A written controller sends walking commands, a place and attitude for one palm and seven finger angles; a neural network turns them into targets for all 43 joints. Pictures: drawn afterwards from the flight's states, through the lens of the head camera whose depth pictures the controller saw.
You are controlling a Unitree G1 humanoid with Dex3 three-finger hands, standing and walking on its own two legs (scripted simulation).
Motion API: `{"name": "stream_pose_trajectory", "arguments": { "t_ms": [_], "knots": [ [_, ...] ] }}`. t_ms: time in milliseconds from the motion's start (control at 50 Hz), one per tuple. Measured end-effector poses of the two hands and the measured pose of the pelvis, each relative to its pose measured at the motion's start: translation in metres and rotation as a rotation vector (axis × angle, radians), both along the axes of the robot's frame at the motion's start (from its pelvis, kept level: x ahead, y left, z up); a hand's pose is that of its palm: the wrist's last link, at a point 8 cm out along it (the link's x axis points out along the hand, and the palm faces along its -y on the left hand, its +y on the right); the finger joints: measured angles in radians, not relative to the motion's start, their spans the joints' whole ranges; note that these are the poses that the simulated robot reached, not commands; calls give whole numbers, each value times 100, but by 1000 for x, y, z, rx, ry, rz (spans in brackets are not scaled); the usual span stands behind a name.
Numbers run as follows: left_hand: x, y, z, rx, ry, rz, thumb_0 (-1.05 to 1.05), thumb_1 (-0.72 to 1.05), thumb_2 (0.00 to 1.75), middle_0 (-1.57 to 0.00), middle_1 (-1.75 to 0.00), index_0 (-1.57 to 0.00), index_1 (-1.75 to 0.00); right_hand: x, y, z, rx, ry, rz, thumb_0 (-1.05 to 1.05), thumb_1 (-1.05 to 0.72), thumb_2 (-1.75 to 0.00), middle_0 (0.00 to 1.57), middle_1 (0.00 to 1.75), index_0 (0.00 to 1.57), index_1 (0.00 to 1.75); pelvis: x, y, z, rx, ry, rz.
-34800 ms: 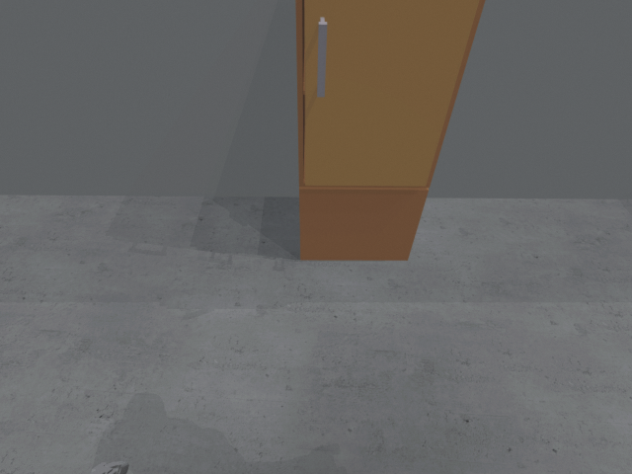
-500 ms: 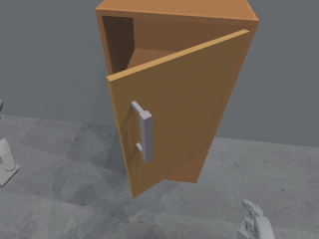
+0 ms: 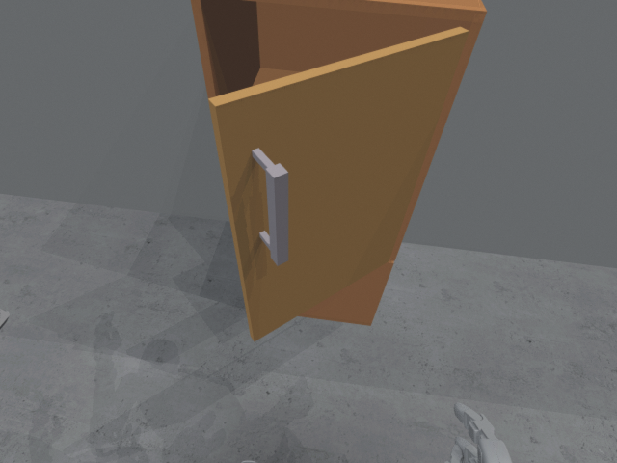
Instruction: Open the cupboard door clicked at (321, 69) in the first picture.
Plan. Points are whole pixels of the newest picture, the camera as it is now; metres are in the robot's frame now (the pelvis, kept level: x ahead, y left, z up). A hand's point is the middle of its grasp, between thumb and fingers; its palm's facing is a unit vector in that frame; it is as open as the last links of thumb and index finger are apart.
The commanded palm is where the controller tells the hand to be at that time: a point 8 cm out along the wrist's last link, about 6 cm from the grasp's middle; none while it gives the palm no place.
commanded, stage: step back with the hand held close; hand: left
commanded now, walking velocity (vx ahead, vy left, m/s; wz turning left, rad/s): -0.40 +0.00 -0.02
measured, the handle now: (270, 211) +0.42 +0.09 +0.10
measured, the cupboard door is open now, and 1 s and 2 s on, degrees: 42 42 42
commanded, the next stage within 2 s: stop stepping back and stand still in 0.08 s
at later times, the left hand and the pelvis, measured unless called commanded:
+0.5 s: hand (44, 438) +0.12 +0.22 +0.16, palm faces +0.35 -0.77 -0.53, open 7.4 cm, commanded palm +0.06 +0.26 +0.19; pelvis -0.09 -0.04 +0.01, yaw -2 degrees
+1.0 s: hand out of the picture +0.07 +0.24 +0.17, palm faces +0.40 -0.76 -0.51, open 7.4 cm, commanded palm +0.01 +0.28 +0.19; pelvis -0.13 -0.02 +0.01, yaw -1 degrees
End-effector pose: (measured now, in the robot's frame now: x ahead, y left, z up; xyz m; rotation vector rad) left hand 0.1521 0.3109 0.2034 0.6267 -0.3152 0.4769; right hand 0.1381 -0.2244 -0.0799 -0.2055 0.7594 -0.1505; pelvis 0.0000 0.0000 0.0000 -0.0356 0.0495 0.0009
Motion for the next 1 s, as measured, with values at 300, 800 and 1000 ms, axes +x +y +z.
{"name": "stream_pose_trajectory", "arguments": {
  "t_ms": [300, 800, 1000],
  "knots": [
    [-29, -67, 2, 66, 160, -180, 1, 89, 90, -22, -30, -22, -31, -36, -57, 18, -43, -22, -27, 2, -91, -90, 21, 30, 20, 30, -58, -40, 10, 57, 53, -52],
    [-121, -59, -14, -100, 67, -19, 1, 89, 90, -22, -30, -22, -30, -146, -68, 3, -35, 49, -15, 2, -91, -90, 21, 30, 20, 30, -127, -48, 13, 67, -34, -1],
    [-122, -39, -13, -32, 103, -87, 1, 89, 90, -22, -30, -22, -30, -137, -43, 10, -35, -34, -44, 2, -91, -90, 20, 30, 20, 30, -133, -21, 6, 45, -65, -18]
  ]
}}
